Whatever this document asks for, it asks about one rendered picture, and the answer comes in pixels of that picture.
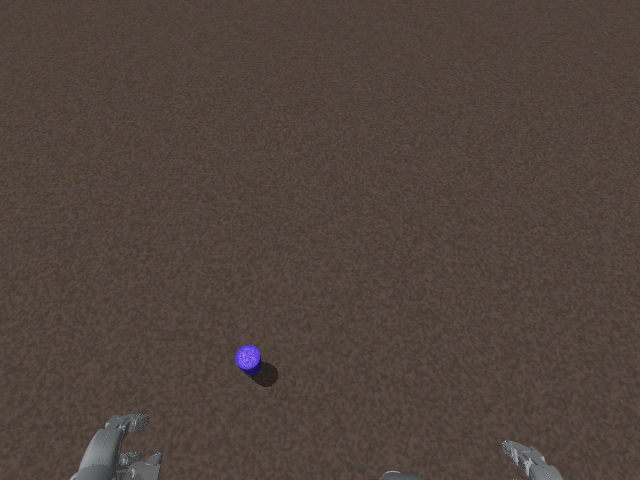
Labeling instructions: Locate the cup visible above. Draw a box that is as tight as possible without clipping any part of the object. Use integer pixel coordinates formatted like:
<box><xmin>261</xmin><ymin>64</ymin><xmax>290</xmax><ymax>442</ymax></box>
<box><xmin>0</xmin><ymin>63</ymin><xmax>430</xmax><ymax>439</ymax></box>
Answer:
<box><xmin>235</xmin><ymin>345</ymin><xmax>261</xmax><ymax>376</ymax></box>

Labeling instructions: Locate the left robot hand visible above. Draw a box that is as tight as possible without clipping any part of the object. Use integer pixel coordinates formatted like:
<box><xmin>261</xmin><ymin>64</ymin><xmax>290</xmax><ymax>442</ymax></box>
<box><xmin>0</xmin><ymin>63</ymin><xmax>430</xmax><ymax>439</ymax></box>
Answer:
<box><xmin>78</xmin><ymin>414</ymin><xmax>163</xmax><ymax>480</ymax></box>

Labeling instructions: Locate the right robot hand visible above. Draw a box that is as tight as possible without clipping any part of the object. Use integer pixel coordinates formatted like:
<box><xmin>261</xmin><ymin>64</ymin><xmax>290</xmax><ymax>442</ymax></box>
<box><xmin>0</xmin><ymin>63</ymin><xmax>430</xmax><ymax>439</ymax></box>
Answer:
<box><xmin>502</xmin><ymin>440</ymin><xmax>564</xmax><ymax>480</ymax></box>

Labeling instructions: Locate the left robot arm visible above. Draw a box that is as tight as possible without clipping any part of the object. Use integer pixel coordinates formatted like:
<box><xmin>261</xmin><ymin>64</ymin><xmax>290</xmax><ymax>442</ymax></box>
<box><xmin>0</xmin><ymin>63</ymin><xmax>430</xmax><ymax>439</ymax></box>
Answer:
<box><xmin>69</xmin><ymin>464</ymin><xmax>117</xmax><ymax>480</ymax></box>

